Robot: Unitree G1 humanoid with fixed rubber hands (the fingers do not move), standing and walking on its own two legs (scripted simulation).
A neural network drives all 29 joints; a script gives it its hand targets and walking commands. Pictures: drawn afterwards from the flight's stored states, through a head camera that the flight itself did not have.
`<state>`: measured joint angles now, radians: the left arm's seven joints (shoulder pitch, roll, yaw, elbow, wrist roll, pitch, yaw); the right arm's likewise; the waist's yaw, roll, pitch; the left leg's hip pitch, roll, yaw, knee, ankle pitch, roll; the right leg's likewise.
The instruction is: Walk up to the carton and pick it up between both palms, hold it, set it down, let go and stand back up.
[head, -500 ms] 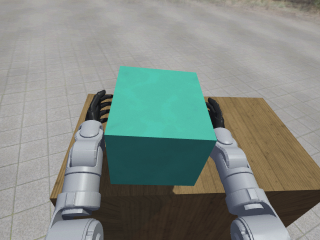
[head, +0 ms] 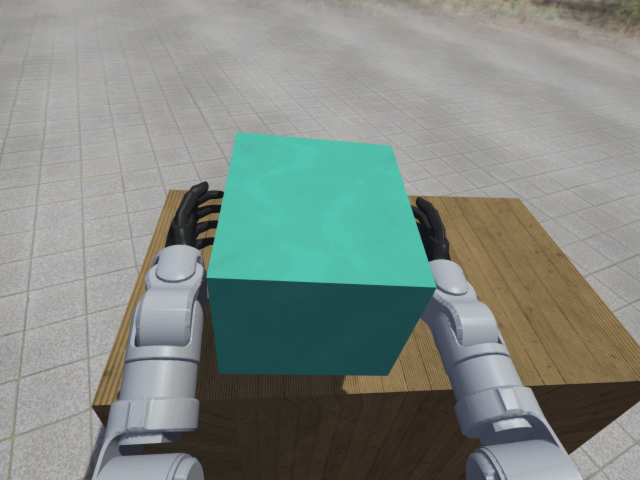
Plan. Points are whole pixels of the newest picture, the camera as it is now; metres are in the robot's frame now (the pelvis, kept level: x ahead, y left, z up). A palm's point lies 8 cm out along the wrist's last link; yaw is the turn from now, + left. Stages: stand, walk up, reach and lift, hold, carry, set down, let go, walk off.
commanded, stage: reach and lift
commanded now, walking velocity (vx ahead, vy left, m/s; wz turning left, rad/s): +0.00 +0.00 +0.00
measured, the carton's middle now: (311, 252) +0.38 -0.01 +0.13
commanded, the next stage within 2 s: hold in 0.22 s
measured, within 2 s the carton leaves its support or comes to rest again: neither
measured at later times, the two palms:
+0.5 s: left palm (166, 242) +0.35 +0.16 +0.18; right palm (423, 245) +0.35 -0.15 +0.17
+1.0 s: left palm (173, 239) +0.35 +0.15 +0.18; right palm (429, 246) +0.35 -0.15 +0.17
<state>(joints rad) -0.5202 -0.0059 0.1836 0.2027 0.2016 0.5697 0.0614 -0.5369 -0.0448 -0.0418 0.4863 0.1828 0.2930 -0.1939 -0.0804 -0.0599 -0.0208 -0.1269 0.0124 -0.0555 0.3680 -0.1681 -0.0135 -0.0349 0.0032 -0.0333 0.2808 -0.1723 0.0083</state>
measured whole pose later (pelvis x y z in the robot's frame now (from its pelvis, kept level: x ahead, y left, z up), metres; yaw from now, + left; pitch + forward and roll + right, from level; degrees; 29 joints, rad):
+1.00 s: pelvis -0.01 +0.00 +0.00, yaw -1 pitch -5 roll -1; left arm -0.56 -0.01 0.22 0.18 0.21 0.66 0.04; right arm -0.61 -0.07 -0.02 0.50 0.24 0.38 -0.22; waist -0.05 -0.04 -0.04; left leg -0.12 0.02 -0.05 0.37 -0.16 -0.02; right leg -0.04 0.01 -0.01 0.29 -0.17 0.01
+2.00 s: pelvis -0.01 +0.00 +0.00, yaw +0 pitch -5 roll -1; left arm -0.57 0.00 0.23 0.16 0.22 0.67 0.03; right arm -0.62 -0.06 -0.03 0.48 0.23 0.38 -0.22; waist -0.06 -0.04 -0.03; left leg -0.11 0.01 -0.07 0.36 -0.16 -0.02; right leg -0.03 0.01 -0.02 0.29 -0.17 0.00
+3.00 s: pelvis +0.00 +0.00 +0.00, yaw +0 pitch -6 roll -1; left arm -0.52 -0.01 0.22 0.14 0.23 0.67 0.03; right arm -0.59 -0.06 -0.01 0.47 0.23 0.38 -0.22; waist -0.07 -0.05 -0.02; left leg -0.10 0.01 -0.08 0.37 -0.17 -0.02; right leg -0.01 0.01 -0.02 0.29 -0.18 0.00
